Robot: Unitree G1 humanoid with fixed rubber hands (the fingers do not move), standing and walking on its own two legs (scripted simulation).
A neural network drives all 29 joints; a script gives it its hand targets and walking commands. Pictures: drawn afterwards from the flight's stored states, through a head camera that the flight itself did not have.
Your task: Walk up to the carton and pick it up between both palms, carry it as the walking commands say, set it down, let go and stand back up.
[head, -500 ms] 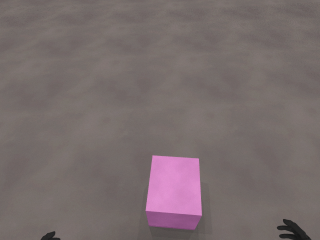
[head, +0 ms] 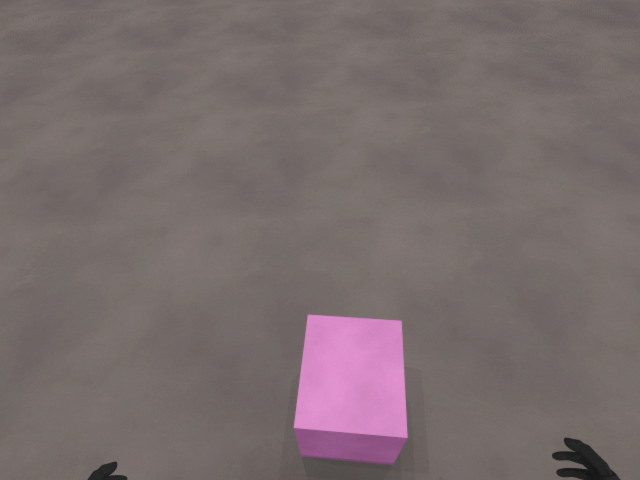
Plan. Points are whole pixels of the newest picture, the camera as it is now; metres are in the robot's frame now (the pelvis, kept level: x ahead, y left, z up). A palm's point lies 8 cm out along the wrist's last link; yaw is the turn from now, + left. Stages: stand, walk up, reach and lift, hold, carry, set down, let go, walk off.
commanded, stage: walk up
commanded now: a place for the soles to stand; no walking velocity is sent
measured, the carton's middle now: (350, 389) +0.46 -0.03 -0.63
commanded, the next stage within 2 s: reach and lift in 0.16 s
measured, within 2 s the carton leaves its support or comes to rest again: neither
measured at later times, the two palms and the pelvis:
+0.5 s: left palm (139, 452) +0.18 +0.28 -0.10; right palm (590, 470) +0.17 -0.31 -0.10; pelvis -0.04 -0.01 -0.02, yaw -8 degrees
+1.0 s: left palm (197, 378) +0.30 +0.24 -0.15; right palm (520, 388) +0.29 -0.27 -0.15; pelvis -0.09 -0.01 -0.07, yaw -7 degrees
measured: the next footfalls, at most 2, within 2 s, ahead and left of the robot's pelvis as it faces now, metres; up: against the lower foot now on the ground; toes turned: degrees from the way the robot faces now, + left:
none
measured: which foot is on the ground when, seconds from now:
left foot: down 0.00-1.00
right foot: down 0.00-1.00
